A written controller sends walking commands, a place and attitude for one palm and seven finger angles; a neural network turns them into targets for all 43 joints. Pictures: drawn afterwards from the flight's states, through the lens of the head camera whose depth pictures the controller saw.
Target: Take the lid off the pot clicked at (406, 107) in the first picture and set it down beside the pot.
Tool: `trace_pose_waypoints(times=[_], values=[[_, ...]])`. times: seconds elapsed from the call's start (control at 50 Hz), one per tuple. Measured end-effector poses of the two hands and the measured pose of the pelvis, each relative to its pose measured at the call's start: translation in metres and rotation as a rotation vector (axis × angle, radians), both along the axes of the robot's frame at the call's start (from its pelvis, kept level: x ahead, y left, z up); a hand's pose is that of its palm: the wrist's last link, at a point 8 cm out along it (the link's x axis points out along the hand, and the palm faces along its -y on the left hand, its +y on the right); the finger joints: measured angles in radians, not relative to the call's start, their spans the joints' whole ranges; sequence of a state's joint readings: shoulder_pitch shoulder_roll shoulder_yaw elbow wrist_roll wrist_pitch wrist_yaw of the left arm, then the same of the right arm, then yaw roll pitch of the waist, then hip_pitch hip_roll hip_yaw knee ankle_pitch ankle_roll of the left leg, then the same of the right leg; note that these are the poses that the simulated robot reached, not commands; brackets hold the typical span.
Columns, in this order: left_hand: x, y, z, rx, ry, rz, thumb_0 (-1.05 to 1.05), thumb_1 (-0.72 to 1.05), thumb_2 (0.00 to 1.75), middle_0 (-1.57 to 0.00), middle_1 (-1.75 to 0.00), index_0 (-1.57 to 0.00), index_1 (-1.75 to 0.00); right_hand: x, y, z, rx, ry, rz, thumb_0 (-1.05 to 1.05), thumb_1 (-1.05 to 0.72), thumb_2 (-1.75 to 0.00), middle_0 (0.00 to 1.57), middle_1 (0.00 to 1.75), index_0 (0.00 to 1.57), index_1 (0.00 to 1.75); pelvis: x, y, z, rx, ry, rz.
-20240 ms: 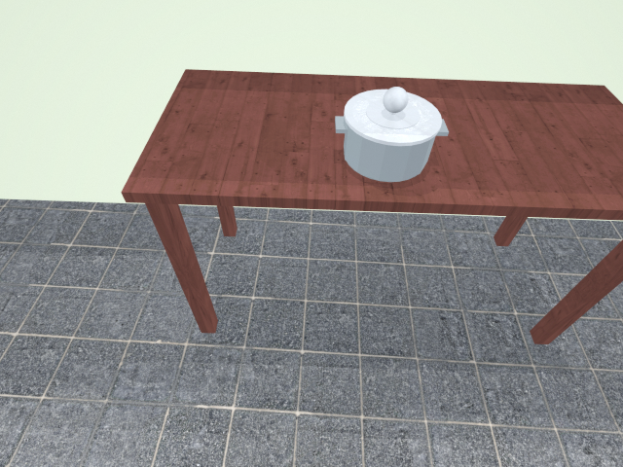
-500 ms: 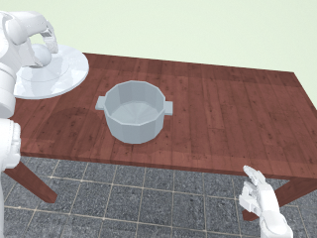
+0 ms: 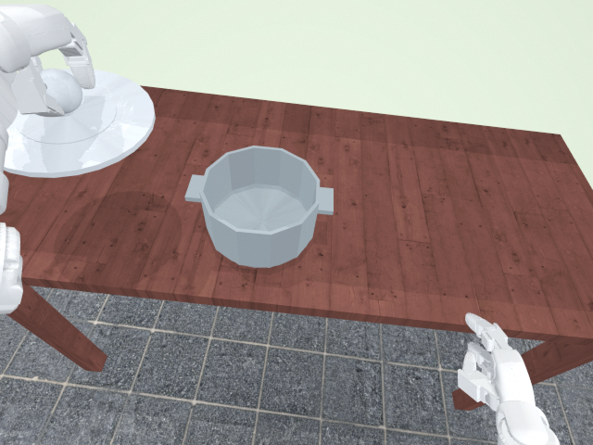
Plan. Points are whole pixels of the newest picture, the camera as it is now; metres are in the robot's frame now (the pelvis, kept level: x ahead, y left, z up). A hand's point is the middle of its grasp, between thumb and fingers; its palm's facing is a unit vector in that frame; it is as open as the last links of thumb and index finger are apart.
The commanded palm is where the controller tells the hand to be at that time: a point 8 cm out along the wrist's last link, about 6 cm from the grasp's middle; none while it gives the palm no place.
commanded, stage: lower the lid onto the table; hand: left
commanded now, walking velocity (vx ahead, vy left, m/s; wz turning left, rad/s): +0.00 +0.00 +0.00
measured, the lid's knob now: (57, 91) +0.48 +0.31 +0.20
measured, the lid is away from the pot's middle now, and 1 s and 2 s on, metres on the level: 0.25 0.23 0.23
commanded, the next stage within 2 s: none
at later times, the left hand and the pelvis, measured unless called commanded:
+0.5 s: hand (65, 109) +0.47 +0.30 +0.18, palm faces -0.36 -0.08 -0.93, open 8.2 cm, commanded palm +0.50 +0.29 +0.26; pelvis +0.00 +0.01 +0.00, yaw +0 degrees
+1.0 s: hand (84, 133) +0.46 +0.29 +0.15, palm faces -0.38 -0.08 -0.92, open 8.2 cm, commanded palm +0.51 +0.28 +0.23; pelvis +0.00 +0.01 -0.01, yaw +2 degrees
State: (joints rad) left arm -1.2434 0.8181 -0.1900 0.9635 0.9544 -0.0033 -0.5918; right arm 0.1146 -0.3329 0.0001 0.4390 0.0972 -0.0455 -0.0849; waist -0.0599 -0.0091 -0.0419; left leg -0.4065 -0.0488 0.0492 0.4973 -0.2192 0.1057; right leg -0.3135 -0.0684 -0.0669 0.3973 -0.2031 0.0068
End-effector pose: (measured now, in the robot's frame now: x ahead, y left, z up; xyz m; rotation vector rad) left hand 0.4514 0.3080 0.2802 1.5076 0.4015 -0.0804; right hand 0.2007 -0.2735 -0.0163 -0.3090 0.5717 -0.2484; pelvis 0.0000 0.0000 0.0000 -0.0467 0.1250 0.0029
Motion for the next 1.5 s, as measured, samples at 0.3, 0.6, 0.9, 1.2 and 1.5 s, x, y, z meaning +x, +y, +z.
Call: trace_pose_waypoints(times=[0.3,0.6,0.9,1.2,1.5], values=[[0.011,-0.007,-0.027,-0.021,0.048,-0.045,0.00,0.16,0.87,-0.62,-0.92,-0.62,-0.90,-0.001,0.007,-0.001,-0.015,-0.001,-0.007,0.01,-0.90,-0.90,0.21,0.30,0.18,0.32,0.000,0.007,-0.002,-0.002,0.006,0.000],[0.017,-0.002,-0.043,-0.035,0.055,-0.059,0.00,0.16,0.87,-0.62,-0.92,-0.62,-0.89,0.000,0.007,0.000,-0.036,0.007,-0.004,0.01,-0.90,-0.90,0.21,0.30,0.18,0.32,0.006,0.011,-0.004,-0.010,0.027,0.017],[0.013,-0.008,-0.061,-0.032,0.060,-0.093,0.00,0.16,0.87,-0.62,-0.92,-0.62,-0.90,-0.001,0.008,-0.001,-0.051,0.009,0.004,0.01,-0.90,-0.90,0.21,0.30,0.17,0.32,0.004,0.011,-0.007,-0.013,0.034,0.029],[0.008,-0.011,-0.086,-0.039,0.099,-0.098,0.00,0.16,0.87,-0.62,-0.92,-0.62,-0.90,-0.002,0.010,-0.003,-0.040,-0.010,0.010,0.01,-0.89,-0.90,0.21,0.30,0.14,0.29,-0.003,0.008,-0.009,-0.013,0.033,0.020],[0.003,-0.007,-0.105,-0.054,0.124,-0.112,0.00,0.16,0.87,-0.62,-0.92,-0.62,-0.89,-0.002,0.006,-0.002,-0.050,-0.008,0.017,0.01,-0.89,-0.90,0.21,0.30,0.18,0.31,-0.002,0.003,-0.011,-0.015,0.043,0.016]])
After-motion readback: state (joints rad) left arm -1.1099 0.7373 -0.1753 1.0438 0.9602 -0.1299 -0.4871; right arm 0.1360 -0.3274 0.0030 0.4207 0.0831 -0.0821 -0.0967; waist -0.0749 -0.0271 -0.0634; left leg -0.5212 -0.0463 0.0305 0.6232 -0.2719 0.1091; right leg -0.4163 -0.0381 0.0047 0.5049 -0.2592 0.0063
